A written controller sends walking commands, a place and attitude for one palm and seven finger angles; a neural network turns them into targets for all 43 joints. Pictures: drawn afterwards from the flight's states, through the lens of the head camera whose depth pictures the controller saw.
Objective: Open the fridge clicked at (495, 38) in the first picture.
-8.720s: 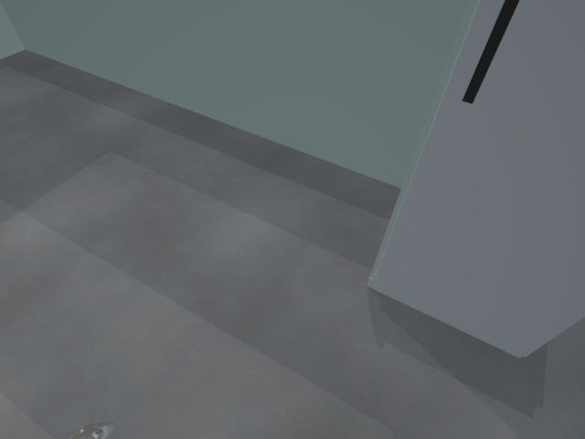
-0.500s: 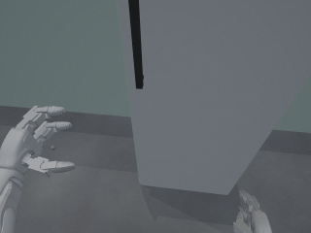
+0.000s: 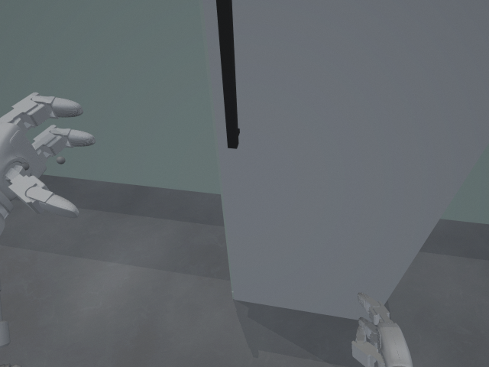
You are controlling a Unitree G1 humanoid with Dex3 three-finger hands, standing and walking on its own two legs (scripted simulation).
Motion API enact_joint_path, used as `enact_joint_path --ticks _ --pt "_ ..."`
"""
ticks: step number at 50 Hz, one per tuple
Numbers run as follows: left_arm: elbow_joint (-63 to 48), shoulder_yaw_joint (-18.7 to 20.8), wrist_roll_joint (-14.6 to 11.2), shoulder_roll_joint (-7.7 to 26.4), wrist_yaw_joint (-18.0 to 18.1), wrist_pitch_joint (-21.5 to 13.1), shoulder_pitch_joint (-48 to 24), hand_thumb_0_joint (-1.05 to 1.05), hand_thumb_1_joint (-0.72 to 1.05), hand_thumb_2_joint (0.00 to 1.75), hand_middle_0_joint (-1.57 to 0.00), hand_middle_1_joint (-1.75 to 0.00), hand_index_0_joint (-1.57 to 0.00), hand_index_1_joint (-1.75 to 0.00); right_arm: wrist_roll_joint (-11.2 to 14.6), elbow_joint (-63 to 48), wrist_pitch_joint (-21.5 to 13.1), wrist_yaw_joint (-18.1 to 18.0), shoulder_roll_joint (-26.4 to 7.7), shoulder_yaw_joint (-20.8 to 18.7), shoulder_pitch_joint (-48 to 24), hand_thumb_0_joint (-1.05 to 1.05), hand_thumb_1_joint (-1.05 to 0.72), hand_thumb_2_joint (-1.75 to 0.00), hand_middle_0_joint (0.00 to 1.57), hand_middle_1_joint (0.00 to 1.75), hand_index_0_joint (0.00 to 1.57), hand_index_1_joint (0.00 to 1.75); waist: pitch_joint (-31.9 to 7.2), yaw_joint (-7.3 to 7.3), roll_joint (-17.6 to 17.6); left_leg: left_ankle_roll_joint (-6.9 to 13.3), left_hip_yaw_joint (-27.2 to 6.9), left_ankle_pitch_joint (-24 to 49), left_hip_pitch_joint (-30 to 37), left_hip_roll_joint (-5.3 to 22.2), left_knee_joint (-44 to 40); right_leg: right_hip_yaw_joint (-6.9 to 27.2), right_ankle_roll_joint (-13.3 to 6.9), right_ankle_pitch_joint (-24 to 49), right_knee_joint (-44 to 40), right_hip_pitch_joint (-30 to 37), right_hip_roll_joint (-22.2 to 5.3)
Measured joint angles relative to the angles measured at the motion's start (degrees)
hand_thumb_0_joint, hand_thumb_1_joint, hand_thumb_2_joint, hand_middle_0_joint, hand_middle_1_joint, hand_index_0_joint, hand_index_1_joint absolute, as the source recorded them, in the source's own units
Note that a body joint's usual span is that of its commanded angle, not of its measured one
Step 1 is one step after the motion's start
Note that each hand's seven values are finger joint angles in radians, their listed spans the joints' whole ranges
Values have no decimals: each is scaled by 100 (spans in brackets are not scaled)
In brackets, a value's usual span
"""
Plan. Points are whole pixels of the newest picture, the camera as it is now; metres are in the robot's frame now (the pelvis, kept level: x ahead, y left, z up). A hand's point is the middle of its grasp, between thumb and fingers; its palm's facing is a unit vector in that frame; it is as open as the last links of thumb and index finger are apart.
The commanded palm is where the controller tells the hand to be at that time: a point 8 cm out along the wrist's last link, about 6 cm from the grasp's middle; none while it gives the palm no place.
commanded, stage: raise the hand to about handle height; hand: left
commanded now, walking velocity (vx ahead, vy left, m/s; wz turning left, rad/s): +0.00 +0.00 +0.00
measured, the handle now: (231, 77) +0.53 +0.10 +0.26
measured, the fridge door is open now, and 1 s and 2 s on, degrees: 0 0 0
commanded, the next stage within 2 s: move the hooked fingers beside the handle in 0.50 s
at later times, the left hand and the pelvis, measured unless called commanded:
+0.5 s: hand (74, 152) +0.29 +0.27 +0.25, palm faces +0.04 -0.99 -0.13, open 14.0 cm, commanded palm +0.25 +0.31 +0.26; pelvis +0.01 -0.01 +0.00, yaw +0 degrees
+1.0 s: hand (112, 135) +0.34 +0.24 +0.25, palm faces -0.01 -1.00 -0.09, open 14.0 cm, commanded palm +0.30 +0.28 +0.25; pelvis +0.02 -0.01 +0.00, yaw -1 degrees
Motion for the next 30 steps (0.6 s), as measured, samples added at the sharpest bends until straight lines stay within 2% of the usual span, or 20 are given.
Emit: enact_joint_path --ticks 7,10,16,25,30 --pt "456 40 -20 233 -191 268 -315 -2 -50 30 -30 -120 -31 -120 67 -28 114 71 -135 -47 33 2 -90 -90 20 30 20 30 -71 -55 35 -15 9 33 -47 9 -40 12 -13 0 25 -84 7" --pt "373 7 21 165 -172 324 -181 -2 -50 30 -30 -120 -30 -120 73 -82 135 89 -178 -86 41 2 -90 -90 20 30 20 30 -45 -76 40 -19 27 16 -65 19 -19 33 -18 -17 59 -116 13" --pt "-116 66 -13 -76 -53 141 103 -2 -50 30 -30 -120 -31 -120 26 -90 76 63 -143 -133 53 2 -90 -90 20 30 20 30 -12 -74 -21 -34 55 -37 4 43 -13 66 -35 -47 47 -53 34" --pt "34 57 61 7 -15 297 -112 -2 -50 30 -30 -120 -31 -120 53 -78 107 53 -101 -114 -7 2 -90 -90 20 30 20 30 -49 -25 -9 -48 29 -76 35 31 -12 41 -41 -94 42 -7 27" --pt "23 41 3 18 -97 316 -72 -2 -50 30 -30 -120 -31 -120 56 -104 156 73 -81 -95 -56 2 -90 -90 20 30 20 30 -77 -30 13 -47 31 -84 25 24 -20 43 -38 -107 41 -21 21"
